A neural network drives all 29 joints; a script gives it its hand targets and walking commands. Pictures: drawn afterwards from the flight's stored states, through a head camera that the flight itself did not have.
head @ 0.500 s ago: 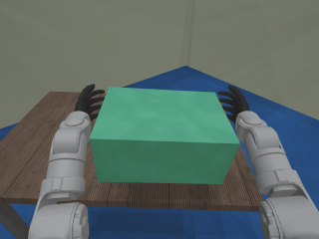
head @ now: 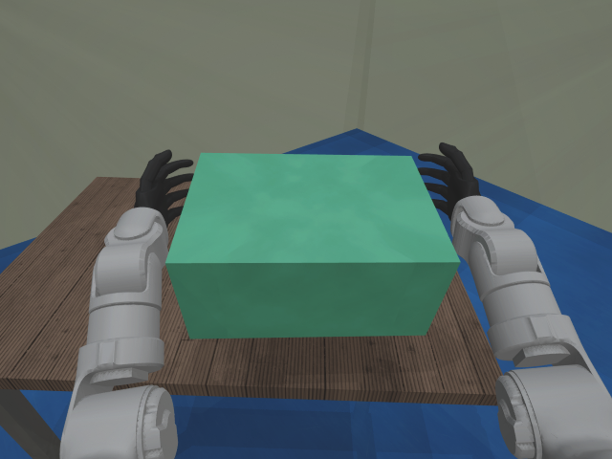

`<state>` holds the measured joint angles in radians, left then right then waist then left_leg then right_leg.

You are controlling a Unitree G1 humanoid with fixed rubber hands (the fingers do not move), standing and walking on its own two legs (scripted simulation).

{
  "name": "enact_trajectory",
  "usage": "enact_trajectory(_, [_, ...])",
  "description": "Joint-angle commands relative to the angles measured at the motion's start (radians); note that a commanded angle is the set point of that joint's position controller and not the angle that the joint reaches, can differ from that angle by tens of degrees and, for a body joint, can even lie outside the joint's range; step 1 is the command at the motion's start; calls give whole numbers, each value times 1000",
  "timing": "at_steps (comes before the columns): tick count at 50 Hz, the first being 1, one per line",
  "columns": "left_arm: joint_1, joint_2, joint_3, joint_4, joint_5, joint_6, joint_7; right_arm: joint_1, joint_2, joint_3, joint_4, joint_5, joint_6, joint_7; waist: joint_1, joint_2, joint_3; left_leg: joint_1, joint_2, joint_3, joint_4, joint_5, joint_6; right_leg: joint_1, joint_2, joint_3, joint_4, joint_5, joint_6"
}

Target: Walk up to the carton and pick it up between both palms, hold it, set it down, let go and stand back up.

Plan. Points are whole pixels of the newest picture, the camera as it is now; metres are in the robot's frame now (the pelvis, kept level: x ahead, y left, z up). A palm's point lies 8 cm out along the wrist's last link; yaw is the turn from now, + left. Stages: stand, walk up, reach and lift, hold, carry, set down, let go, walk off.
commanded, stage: set down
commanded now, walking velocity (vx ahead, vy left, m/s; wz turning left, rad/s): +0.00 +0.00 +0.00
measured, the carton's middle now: (308, 240) +0.35 +0.02 +0.16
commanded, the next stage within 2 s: none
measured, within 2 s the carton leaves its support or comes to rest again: neither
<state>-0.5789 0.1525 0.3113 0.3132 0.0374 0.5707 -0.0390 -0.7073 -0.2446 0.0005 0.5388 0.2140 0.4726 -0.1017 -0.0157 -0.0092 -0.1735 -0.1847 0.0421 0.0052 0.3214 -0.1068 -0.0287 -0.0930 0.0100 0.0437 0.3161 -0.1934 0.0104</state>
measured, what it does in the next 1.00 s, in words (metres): stands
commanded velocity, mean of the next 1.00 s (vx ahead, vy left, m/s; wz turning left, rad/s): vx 0.00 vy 0.00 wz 0.00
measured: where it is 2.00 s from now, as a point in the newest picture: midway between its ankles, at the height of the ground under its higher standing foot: outside the picture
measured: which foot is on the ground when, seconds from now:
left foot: down 0.00-1.00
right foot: down 0.00-1.00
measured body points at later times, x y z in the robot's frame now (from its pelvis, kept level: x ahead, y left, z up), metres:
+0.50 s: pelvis +0.02 +0.00 +0.00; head -0.01 +0.00 +0.45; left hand +0.40 +0.21 +0.18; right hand +0.42 -0.18 +0.18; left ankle +0.04 +0.14 -0.75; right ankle -0.01 -0.13 -0.75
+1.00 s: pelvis +0.02 +0.00 +0.00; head +0.00 +0.00 +0.45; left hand +0.40 +0.22 +0.14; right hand +0.42 -0.18 +0.13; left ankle +0.04 +0.14 -0.75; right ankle -0.01 -0.13 -0.75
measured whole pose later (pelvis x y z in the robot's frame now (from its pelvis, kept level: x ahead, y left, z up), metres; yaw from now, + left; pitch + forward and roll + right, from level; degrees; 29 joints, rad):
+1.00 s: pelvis +0.02 +0.00 +0.00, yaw +0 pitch +0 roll +0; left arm -0.58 0.09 0.36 0.46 0.12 0.34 -0.08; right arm -0.65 -0.20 -0.04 0.73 0.13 0.15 -0.06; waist 0.02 -0.02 -0.05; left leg -0.17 0.03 0.01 0.28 -0.11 -0.03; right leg -0.09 0.00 0.04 0.31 -0.21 0.01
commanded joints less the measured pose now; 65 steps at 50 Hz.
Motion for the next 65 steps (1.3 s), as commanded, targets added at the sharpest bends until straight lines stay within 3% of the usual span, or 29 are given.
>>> enact_trajectory(1, [-710,-518,-258,14,57,-85,-215,-681,607,91,-57,-39,-161,177,21,10,-93,131,-78,31,-99,-81,18,18,7,-50,-102,-34,8])
enact_trajectory(2, [-689,-497,-242,42,66,-90,-228,-677,590,77,-49,-54,-172,182,18,-11,-69,126,-77,36,-108,-116,28,-1,8,-53,-114,-81,12])
enact_trajectory(4, [-661,-473,-216,71,87,-102,-226,-661,600,75,-22,-70,-187,191,46,-18,-59,124,-78,47,-116,-122,37,-6,1,-48,-118,-92,17])
enact_trajectory(7, [-644,-484,-232,55,86,-122,-225,-646,567,43,-15,-75,-230,190,5,-9,-74,148,-78,49,-105,-65,27,12,12,-61,-109,-44,18])
enact_trajectory(8, [-640,-491,-245,43,78,-137,-225,-675,591,78,-65,-69,-250,189,32,-17,-113,176,-77,51,-89,0,27,30,9,-63,-104,10,20])
enact_trajectory(11, [-653,-534,-320,-56,20,-184,-195,-723,640,194,-190,-39,-306,173,64,-16,-272,249,-82,49,-34,190,15,89,21,-68,-78,190,30])
enact_trajectory(13, [-655,-551,-373,-73,-5,-207,-171,-714,640,226,-210,-25,-329,165,53,-5,-315,285,-75,31,-6,294,-4,82,39,-78,-70,250,21])
enact_trajectory(16, [-611,-553,-415,-137,-10,-230,-146,-738,648,304,-335,8,-370,150,89,13,-424,333,-84,36,43,427,-14,131,44,-71,-45,399,25])
enact_trajectory(18, [-575,-570,-462,-149,-30,-245,-127,-696,667,334,-343,25,-379,138,69,8,-439,344,-84,25,64,478,-24,140,45,-72,-41,479,27])
enact_trajectory(19, [-550,-564,-432,-131,-8,-244,-131,-673,661,340,-307,32,-377,135,77,15,-392,344,-88,24,61,469,-15,127,38,-59,-40,485,36])
enact_trajectory(21, [-465,-518,-381,-77,14,-222,-145,-612,625,326,-288,18,-351,123,79,-44,-326,317,-90,33,34,413,3,134,37,-62,-57,478,47])
enact_trajectory(24, [-426,-493,-312,-29,56,-195,-163,-528,596,293,-175,-3,-322,129,80,-51,-199,279,-89,44,-4,312,15,90,32,-67,-78,362,48])
enact_trajectory(28, [-452,-503,-308,-44,55,-187,-176,-553,595,266,-181,-20,-326,131,79,-22,-222,284,-85,55,4,327,6,79,33,-66,-69,360,42])
enact_trajectory(32, [-498,-501,-322,-57,47,-210,-158,-651,625,297,-269,-17,-363,137,119,-7,-267,246,-79,50,13,332,-1,96,33,-57,-49,379,35])
enact_trajectory(35, [-558,-546,-382,-80,16,-233,-142,-672,616,272,-243,-28,-384,157,99,10,-298,290,-65,38,18,357,-15,30,53,-83,-60,304,17])
enact_trajectory(37, [-531,-531,-332,-4,49,-238,-141,-669,601,230,-198,-51,-391,166,114,8,-242,275,-66,55,3,323,-10,11,53,-82,-76,252,16])
enact_trajectory(40, [-513,-497,-280,75,80,-236,-147,-607,560,142,-56,-104,-380,184,96,-1,-147,235,-60,64,-36,191,-7,-1,45,-91,-99,115,10])
enact_trajectory(41, [-509,-488,-243,86,90,-248,-153,-608,582,160,-51,-100,-387,182,129,-18,-152,216,-64,74,-43,169,5,16,33,-79,-95,122,20])
enact_trajectory(42, [-524,-481,-254,92,87,-243,-157,-584,568,137,-31,-121,-383,182,103,-27,-127,210,-63,80,-49,162,9,14,31,-82,-96,129,20])
enact_trajectory(47, [-552,-492,-230,121,88,-275,-158,-625,564,109,-10,-136,-414,199,115,-34,-133,206,-60,81,-58,127,12,-16,30,-84,-99,72,17])
enact_trajectory(49, [-573,-500,-249,120,67,-305,-151,-662,604,130,-70,-138,-441,195,130,-47,-202,211,-60,77,-41,177,9,12,30,-80,-83,145,22])
enact_trajectory(50, [-584,-524,-288,106,56,-312,-144,-680,591,129,-94,-141,-458,201,109,-21,-234,218,-58,76,-31,205,-1,-8,37,-85,-80,167,18])
enact_trajectory(51, [-581,-522,-273,103,62,-335,-140,-686,619,152,-120,-141,-479,198,136,-29,-274,220,-64,81,-17,243,2,15,34,-83,-71,208,24])
enact_trajectory(53, [-607,-543,-334,49,44,-378,-119,-694,658,191,-175,-140,-513,190,122,-18,-396,263,-62,68,20,355,-20,21,44,-90,-43,329,25])
enact_trajectory(59, [-470,-510,-260,191,107,-388,-122,-529,618,128,20,-185,-501,190,117,-9,-234,225,-53,88,-8,313,-14,28,37,-87,-66,280,27])
enact_trajectory(61, [-474,-500,-240,192,110,-385,-137,-491,602,110,78,-194,-490,190,100,-46,-190,241,-50,90,-26,285,-2,7,32,-87,-78,249,33])
enact_trajectory(62, [-473,-475,-210,215,123,-381,-143,-501,610,121,73,-185,-486,191,127,-43,-165,205,-55,94,-33,276,6,26,24,-77,-74,258,36])
enact_trajectory(63, [-501,-462,-197,239,123,-375,-145,-495,585,95,111,-200,-474,197,119,-43,-125,188,-51,100,-51,228,8,7,25,-79,-86,172,33])
enact_trajectory(65, [-493,-480,-196,205,123,-384,-148,-516,620,108,64,-195,-498,193,125,-42,-192,179,-59,103,-31,266,8,52,17,-71,-68,275,34])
